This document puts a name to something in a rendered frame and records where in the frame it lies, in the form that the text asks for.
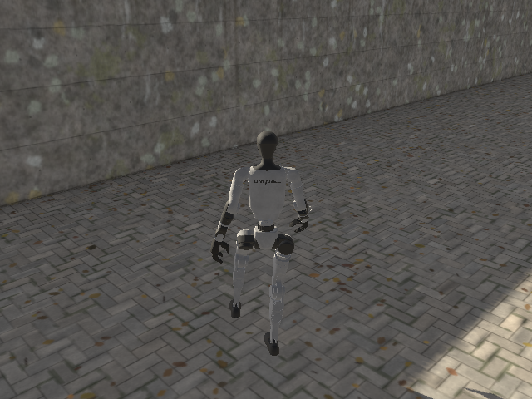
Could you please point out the robot right hand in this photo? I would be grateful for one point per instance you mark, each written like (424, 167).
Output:
(297, 221)

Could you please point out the left robot forearm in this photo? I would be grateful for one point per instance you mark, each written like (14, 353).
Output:
(224, 224)

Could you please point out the left robot upper arm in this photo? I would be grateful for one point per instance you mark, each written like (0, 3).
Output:
(240, 175)

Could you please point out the robot left hand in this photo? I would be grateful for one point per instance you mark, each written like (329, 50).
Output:
(215, 250)

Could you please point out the humanoid robot torso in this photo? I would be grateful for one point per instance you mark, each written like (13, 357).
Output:
(266, 200)

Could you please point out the right robot forearm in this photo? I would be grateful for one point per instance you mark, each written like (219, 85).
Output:
(303, 215)

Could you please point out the robot left thigh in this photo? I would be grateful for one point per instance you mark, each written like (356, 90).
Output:
(245, 242)

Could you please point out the right robot upper arm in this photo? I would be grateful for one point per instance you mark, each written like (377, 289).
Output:
(297, 188)

